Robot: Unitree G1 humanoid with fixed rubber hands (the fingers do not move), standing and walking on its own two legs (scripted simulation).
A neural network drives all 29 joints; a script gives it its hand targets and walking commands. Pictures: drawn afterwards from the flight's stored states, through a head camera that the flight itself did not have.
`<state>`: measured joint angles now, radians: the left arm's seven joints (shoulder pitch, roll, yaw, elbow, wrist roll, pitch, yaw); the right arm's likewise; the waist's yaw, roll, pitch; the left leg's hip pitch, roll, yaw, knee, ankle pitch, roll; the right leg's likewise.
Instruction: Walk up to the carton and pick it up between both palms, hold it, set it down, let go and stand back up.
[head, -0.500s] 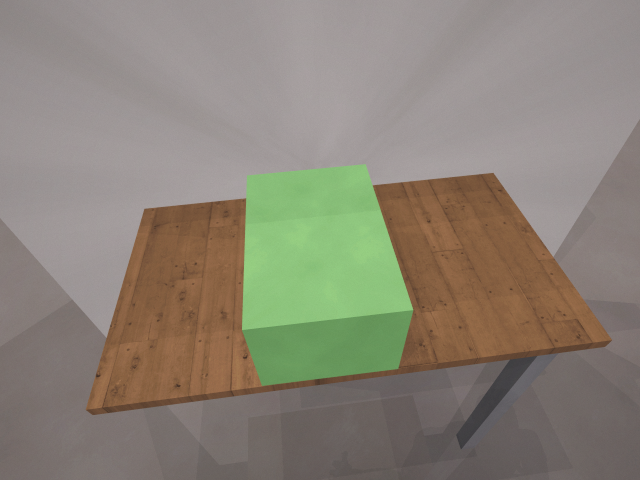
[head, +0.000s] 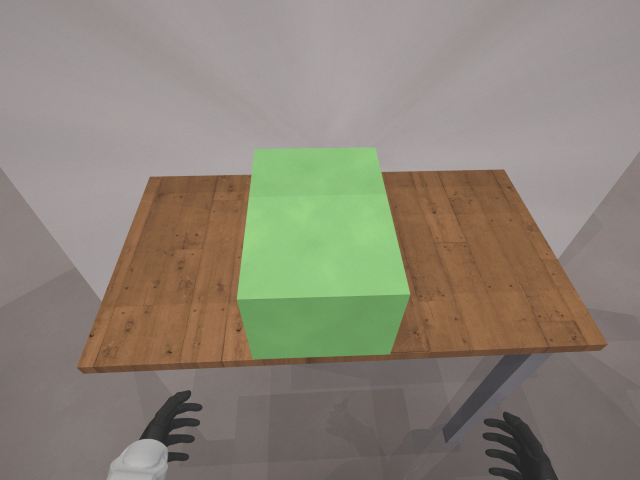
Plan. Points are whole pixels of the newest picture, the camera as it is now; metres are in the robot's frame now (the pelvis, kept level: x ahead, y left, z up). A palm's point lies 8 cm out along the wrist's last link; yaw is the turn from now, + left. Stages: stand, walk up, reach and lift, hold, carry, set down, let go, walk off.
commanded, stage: reach and lift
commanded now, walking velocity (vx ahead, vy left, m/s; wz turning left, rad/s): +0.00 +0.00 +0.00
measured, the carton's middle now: (318, 245) +0.47 +0.03 +0.01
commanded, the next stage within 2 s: none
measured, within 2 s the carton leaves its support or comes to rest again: neither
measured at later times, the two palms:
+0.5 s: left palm (121, 477) +0.16 +0.26 -0.04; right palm out of the picture +0.13 -0.20 -0.05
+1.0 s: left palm (120, 443) +0.18 +0.25 -0.01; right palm (501, 440) +0.19 -0.18 -0.01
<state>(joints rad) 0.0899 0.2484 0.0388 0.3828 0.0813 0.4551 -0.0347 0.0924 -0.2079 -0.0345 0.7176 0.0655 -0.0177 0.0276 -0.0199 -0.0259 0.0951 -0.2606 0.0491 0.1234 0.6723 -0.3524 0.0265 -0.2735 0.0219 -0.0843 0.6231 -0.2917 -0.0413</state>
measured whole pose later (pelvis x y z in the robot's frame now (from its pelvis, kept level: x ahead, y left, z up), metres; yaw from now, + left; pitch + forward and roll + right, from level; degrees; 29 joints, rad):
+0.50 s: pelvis +0.00 -0.01 +0.02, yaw +0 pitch -4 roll +0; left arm 0.23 0.30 0.07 0.43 -0.05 0.15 -0.05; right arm 0.35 -0.05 -0.01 0.42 0.01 -0.03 -0.06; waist 0.00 -0.01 0.08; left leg -0.12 0.02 0.13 0.42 -0.22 0.03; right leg -0.15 0.02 -0.08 0.41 -0.19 -0.05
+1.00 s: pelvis +0.04 +0.00 +0.02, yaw +1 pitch -3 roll -1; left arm 0.34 0.33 -0.01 0.29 -0.18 -0.11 -0.04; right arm 0.41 -0.06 0.03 0.31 0.14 -0.18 -0.07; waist 0.04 -0.03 0.04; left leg -0.07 0.01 0.11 0.36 -0.24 0.02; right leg -0.07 0.02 -0.10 0.32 -0.20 -0.03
